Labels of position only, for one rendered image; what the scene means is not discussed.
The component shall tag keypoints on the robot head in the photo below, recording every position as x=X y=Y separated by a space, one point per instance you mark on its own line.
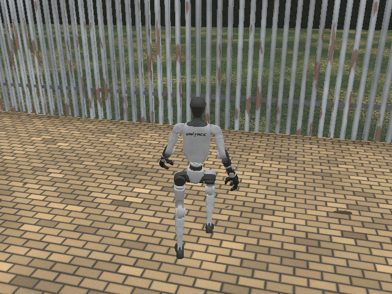
x=197 y=106

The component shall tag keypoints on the left robot upper arm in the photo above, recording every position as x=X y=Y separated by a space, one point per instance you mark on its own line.
x=177 y=129

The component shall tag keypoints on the left robot hand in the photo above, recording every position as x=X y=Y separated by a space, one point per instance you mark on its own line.
x=163 y=165

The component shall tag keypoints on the right robot thigh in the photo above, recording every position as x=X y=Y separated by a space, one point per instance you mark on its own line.
x=209 y=179

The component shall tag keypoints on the right robot upper arm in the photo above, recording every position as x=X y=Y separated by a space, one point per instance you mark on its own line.
x=219 y=139

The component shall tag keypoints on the left robot forearm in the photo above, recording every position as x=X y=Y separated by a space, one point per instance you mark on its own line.
x=164 y=156

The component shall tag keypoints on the right robot forearm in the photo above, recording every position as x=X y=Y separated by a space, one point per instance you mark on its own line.
x=228 y=166

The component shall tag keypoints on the right robot hand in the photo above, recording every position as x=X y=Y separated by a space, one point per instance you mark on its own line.
x=234 y=182

